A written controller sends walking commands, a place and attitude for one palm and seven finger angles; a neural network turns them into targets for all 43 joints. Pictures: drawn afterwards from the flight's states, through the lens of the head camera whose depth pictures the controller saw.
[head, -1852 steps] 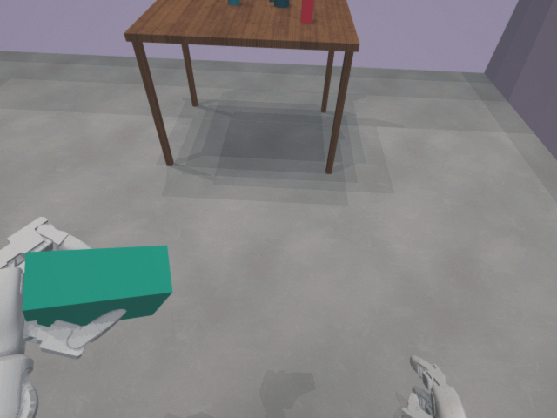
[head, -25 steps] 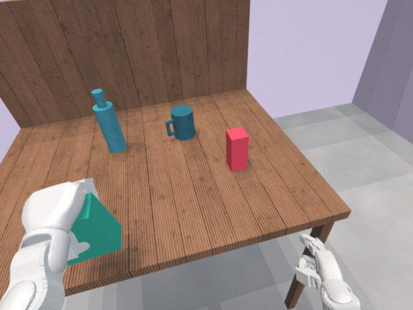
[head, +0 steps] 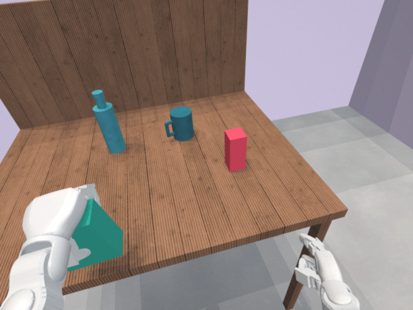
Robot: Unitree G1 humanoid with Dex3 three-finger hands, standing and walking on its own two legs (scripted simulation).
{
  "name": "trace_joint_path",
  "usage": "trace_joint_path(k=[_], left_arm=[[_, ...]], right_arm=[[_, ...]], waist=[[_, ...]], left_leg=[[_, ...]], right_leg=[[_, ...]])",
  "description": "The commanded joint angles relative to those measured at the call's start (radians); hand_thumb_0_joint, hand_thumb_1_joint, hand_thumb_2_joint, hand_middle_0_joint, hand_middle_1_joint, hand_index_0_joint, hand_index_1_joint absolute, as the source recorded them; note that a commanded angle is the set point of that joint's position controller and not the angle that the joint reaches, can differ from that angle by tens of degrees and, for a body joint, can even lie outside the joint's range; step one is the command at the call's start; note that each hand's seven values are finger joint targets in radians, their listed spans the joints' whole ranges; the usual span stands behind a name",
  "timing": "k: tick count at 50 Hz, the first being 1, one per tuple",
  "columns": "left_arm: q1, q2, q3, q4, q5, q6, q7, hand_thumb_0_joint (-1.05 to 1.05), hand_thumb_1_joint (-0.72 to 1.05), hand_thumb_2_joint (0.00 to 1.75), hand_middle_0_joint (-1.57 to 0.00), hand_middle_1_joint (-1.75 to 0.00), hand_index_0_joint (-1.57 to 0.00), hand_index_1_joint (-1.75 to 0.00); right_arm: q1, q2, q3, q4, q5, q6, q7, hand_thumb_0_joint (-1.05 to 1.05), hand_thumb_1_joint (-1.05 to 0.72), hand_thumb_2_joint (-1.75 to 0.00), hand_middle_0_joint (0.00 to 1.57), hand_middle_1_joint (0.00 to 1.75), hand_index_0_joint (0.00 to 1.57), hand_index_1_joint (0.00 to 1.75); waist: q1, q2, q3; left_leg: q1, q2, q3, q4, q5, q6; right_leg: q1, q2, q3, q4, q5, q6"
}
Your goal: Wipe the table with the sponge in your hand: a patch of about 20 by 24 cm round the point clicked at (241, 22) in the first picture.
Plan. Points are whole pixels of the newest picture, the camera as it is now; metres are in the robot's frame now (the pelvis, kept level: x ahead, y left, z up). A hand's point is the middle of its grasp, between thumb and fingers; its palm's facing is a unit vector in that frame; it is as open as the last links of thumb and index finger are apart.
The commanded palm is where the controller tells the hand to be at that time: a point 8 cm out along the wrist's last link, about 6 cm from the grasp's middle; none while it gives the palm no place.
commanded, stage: step back with the hand held close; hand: left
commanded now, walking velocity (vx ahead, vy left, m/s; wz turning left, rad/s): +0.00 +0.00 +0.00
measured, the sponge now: (86, 241) +0.19 +0.28 +0.06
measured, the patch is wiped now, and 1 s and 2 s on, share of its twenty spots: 1.00 1.00 1.00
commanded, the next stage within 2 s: stop stepping back and stand still in 1.72 s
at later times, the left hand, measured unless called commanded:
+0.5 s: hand (88, 195) +0.23 +0.26 +0.16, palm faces +0.31 -0.86 -0.40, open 9.3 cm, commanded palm +0.17 +0.30 +0.18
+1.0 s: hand (77, 206) +0.20 +0.26 +0.16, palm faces +0.38 -0.85 -0.37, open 9.3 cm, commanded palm +0.15 +0.30 +0.18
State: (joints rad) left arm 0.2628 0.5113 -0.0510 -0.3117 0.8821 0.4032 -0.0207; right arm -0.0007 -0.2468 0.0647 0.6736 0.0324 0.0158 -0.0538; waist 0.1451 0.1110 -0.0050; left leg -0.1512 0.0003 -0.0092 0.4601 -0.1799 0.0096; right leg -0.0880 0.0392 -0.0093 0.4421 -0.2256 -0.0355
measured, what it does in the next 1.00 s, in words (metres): stands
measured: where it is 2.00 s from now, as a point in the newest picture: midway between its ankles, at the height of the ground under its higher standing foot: outside the picture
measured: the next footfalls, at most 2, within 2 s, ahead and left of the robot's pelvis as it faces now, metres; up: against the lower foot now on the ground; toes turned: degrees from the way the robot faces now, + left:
left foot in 1.32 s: -0.01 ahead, +0.16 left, +0.00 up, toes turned +0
right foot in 1.54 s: -0.03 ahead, -0.11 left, +0.00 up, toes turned -1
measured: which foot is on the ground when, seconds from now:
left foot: down 0.00-1.00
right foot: down 0.00-1.00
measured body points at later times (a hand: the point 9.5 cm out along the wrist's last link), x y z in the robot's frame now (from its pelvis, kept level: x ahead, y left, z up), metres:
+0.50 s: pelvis +0.01 +0.03 -0.02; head +0.01 +0.05 +0.43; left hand +0.20 +0.30 +0.18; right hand +0.12 -0.23 -0.10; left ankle +0.05 +0.11 -0.74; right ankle +0.02 -0.10 -0.74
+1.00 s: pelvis -0.02 +0.02 -0.02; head -0.01 +0.05 +0.43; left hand +0.17 +0.30 +0.18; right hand +0.17 -0.20 -0.08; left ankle +0.05 +0.11 -0.74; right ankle +0.02 -0.10 -0.74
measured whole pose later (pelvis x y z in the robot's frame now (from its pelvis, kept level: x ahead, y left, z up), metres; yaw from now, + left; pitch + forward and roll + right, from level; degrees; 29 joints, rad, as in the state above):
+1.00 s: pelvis -0.02 +0.02 -0.02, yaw -1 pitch +2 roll -2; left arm 0.47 0.40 0.35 -0.60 -0.05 -0.14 0.15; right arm 0.16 -0.20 0.04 0.55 0.01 -0.06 -0.08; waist 0.01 -0.02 -0.02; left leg -0.48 -0.03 -0.02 0.69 -0.24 0.04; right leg -0.42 0.02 -0.01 0.66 -0.28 0.01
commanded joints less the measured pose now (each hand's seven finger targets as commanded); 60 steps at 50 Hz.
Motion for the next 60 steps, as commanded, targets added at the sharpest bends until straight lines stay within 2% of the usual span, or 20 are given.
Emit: trace_joint_path(k=[1,6,7,8,9,10,12,14,16,22,28,31,36,38,42,51,55,57,58,60], left_arm=[[-0.181,0.203,0.159,-0.176,0.027,-0.007,0.053,0.00,0.10,1.30,-1.20,-1.60,-1.20,-1.60],[-0.196,0.184,0.139,-0.059,0.029,0.013,0.051,0.00,0.10,1.30,-1.20,-1.60,-1.20,-1.60],[-0.365,0.065,0.364,-0.385,-0.867,-0.228,0.089,0.00,0.10,1.30,-1.20,-1.60,-1.20,-1.60],[-0.268,0.180,0.403,-0.281,-0.872,-0.317,0.112,0.00,0.10,1.30,-1.20,-1.60,-1.20,-1.60],[-0.146,0.115,0.420,-0.259,-0.914,-0.377,0.123,0.00,0.10,1.30,-1.20,-1.60,-1.20,-1.60],[-0.104,0.088,0.409,-0.325,-0.933,-0.408,0.129,0.00,0.10,1.30,-1.20,-1.60,-1.20,-1.60],[-0.061,0.091,0.438,-0.433,-0.954,-0.465,0.146,0.00,0.10,1.30,-1.20,-1.60,-1.20,-1.60],[0.036,0.077,0.473,-0.445,-0.965,-0.504,0.158,0.00,0.10,1.30,-1.20,-1.60,-1.20,-1.60],[0.103,0.075,0.494,-0.442,-0.964,-0.533,0.163,0.00,0.10,1.30,-1.20,-1.60,-1.20,-1.60],[0.200,0.082,0.536,-0.443,-0.962,-0.580,0.174,0.00,0.10,1.30,-1.20,-1.60,-1.20,-1.60],[0.187,0.090,0.539,-0.526,-0.937,-0.604,0.185,0.00,0.10,1.30,-1.20,-1.60,-1.20,-1.60],[0.201,0.059,0.515,-0.483,-0.935,-0.600,0.187,0.00,0.10,1.30,-1.20,-1.60,-1.20,-1.60],[0.184,0.050,0.521,-0.439,-0.929,-0.600,0.181,0.00,0.10,1.30,-1.20,-1.60,-1.20,-1.60],[0.183,0.067,0.534,-0.468,-0.939,-0.606,0.183,0.00,0.10,1.30,-1.20,-1.60,-1.20,-1.60],[0.156,0.054,0.519,-0.498,-0.948,-0.614,0.189,0.00,0.10,1.30,-1.20,-1.60,-1.20,-1.60],[0.114,0.028,0.498,-0.485,-0.926,-0.610,0.188,0.00,0.10,1.30,-1.20,-1.60,-1.20,-1.60],[0.112,0.034,0.493,-0.512,-0.924,-0.612,0.186,0.00,0.10,1.30,-1.20,-1.60,-1.20,-1.60],[0.135,0.056,0.493,-0.515,-0.943,-0.621,0.193,0.00,0.10,1.30,-1.20,-1.60,-1.20,-1.60],[0.176,0.071,0.515,-0.515,-0.953,-0.618,0.200,0.00,0.10,1.30,-1.20,-1.60,-1.20,-1.60],[0.173,0.062,0.509,-0.562,-0.954,-0.609,0.192,0.00,0.10,1.30,-1.20,-1.60,-1.20,-1.60]], right_arm=[[-0.259,-0.096,-0.041,-0.186,-0.003,-0.059,-0.002,0.00,-0.90,-0.90,0.20,0.30,0.20,0.30],[-0.247,-0.107,-0.041,-0.169,0.000,-0.051,-0.010,0.00,-0.90,-0.90,0.20,0.30,0.20,0.30],[-0.084,-0.068,-0.035,-0.396,0.012,-0.045,-0.009,0.00,-0.90,-0.90,0.20,0.30,0.20,0.30],[-0.023,-0.046,0.006,-0.325,-0.018,-0.056,-0.016,0.00,-0.90,-0.90,0.20,0.30,0.20,0.30],[0.076,-0.061,-0.014,-0.273,-0.025,-0.051,-0.024,0.00,-0.90,-0.90,0.20,0.30,0.20,0.30],[0.077,-0.069,-0.024,-0.281,-0.016,-0.053,-0.023,0.00,-0.90,-0.90,0.20,0.30,0.20,0.30],[0.081,-0.097,-0.039,-0.288,-0.019,-0.050,-0.029,0.00,-0.90,-0.90,0.20,0.30,0.20,0.30],[0.094,-0.105,-0.048,-0.287,-0.023,-0.051,-0.026,0.00,-0.90,-0.90,0.20,0.30,0.20,0.30],[0.100,-0.095,-0.053,-0.290,-0.022,-0.058,-0.024,0.00,-0.90,-0.90,0.20,0.30,0.20,0.30],[0.106,-0.102,-0.080,-0.288,-0.013,-0.067,-0.024,0.00,-0.90,-0.90,0.20,0.30,0.20,0.30],[0.116,-0.115,-0.088,-0.261,-0.037,-0.131,-0.020,0.00,-0.90,-0.90,0.20,0.30,0.20,0.30],[0.145,-0.115,-0.085,-0.232,-0.040,-0.144,-0.016,0.00,-0.90,-0.90,0.20,0.30,0.20,0.30],[0.135,-0.115,-0.087,-0.244,-0.028,-0.127,-0.018,0.00,-0.90,-0.90,0.20,0.30,0.20,0.30],[0.142,-0.103,-0.092,-0.246,-0.021,-0.124,-0.022,0.00,-0.90,-0.90,0.20,0.30,0.20,0.30],[0.127,-0.084,-0.088,-0.259,-0.017,-0.122,-0.026,0.00,-0.90,-0.90,0.20,0.30,0.20,0.30],[0.104,-0.094,-0.087,-0.259,-0.035,-0.133,-0.029,0.00,-0.90,-0.90,0.20,0.30,0.20,0.30],[0.099,-0.093,-0.095,-0.271,-0.026,-0.128,-0.021,0.00,-0.90,-0.90,0.20,0.30,0.20,0.30],[0.122,-0.081,-0.104,-0.268,-0.017,-0.117,-0.020,0.00,-0.90,-0.90,0.20,0.30,0.20,0.30],[0.139,-0.074,-0.106,-0.244,-0.023,-0.107,-0.017,0.00,-0.90,-0.90,0.20,0.30,0.20,0.30],[0.102,-0.038,-0.083,-0.266,-0.021,-0.096,-0.008,0.00,-0.90,-0.90,0.20,0.30,0.20,0.30]], waist=[[0.014,-0.033,-0.080],[-0.009,-0.072,-0.024],[-0.116,-0.217,0.096],[-0.118,-0.347,0.065],[-0.124,-0.373,0.023],[-0.131,-0.278,-0.065],[-0.134,-0.023,-0.159],[-0.120,0.066,-0.152],[-0.130,0.031,-0.098],[-0.136,-0.053,-0.141],[-0.127,0.111,-0.139],[-0.125,0.017,-0.152],[-0.145,-0.059,-0.067],[-0.155,-0.082,-0.105],[-0.159,-0.110,-0.132],[-0.140,0.072,-0.121],[-0.145,-0.043,-0.107],[-0.158,-0.254,-0.126],[-0.159,-0.299,-0.179],[-0.170,-0.260,-0.174]], left_leg=[[0.031,-0.027,-0.040,-0.079,0.019,0.030],[0.012,-0.027,-0.032,-0.075,-0.018,0.027],[-0.018,-0.016,-0.065,0.049,-0.208,0.058],[0.013,-0.034,-0.053,0.118,-0.238,0.057],[0.024,-0.019,-0.055,0.168,-0.192,0.049],[0.050,0.004,-0.051,0.177,-0.140,0.039],[0.036,0.050,-0.077,0.114,-0.034,0.042],[-0.069,0.086,-0.139,0.052,-0.140,0.057],[-0.171,0.082,-0.149,0.078,-0.181,0.054],[-0.214,0.107,-0.188,0.072,-0.050,0.054],[-0.183,0.193,-0.342,-0.126,-0.062,0.096],[-0.160,0.202,-0.298,-0.050,0.107,0.098],[-0.375,0.118,-0.210,0.006,-0.378,0.069],[-0.294,0.084,-0.179,0.083,-0.353,0.046],[-0.231,0.089,-0.173,0.123,-0.251,0.041],[-0.295,0.215,-0.285,-0.059,-0.107,0.099],[-0.358,0.143,-0.206,0.074,-0.250,0.058],[-0.274,0.013,-0.086,0.404,-0.305,-0.012],[-0.220,-0.008,-0.069,0.576,-0.279,-0.031],[-0.299,0.036,-0.098,0.580,-0.323,-0.019]], right_leg=[[-0.070,0.009,0.073,-0.120,-0.024,-0.036],[-0.114,0.009,0.081,-0.137,-0.067,-0.034],[-0.340,-0.056,0.245,-0.247,-0.076,-0.034],[-0.382,-0.094,0.273,-0.269,-0.191,-0.055],[-0.385,-0.143,0.229,-0.251,-0.124,-0.060],[-0.347,-0.183,0.221,-0.186,-0.021,-0.060],[-0.264,-0.187,0.169,-0.036,0.163,-0.049],[-0.244,-0.136,0.116,0.010,0.038,-0.023],[-0.267,-0.139,0.124,0.006,0.018,-0.025],[-0.249,-0.121,0.080,0.098,0.112,-0.012],[-0.272,-0.014,0.035,0.258,-0.186,0.030],[-0.230,-0.031,0.047,0.142,-0.108,0.029],[-0.206,-0.102,0.087,0.090,0.002,-0.009],[-0.289,-0.157,0.138,0.068,0.010,-0.045],[-0.350,-0.171,0.155,0.078,0.065,-0.039],[-0.250,-0.041,0.061,0.206,-0.115,0.034],[-0.234,-0.125,0.144,0.089,0.055,-0.010],[-0.369,-0.337,0.364,-0.079,0.116,-0.115],[-0.395,-0.426,0.401,-0.122,0.228,-0.176],[-0.288,-0.422,0.310,-0.026,0.548,-0.158]])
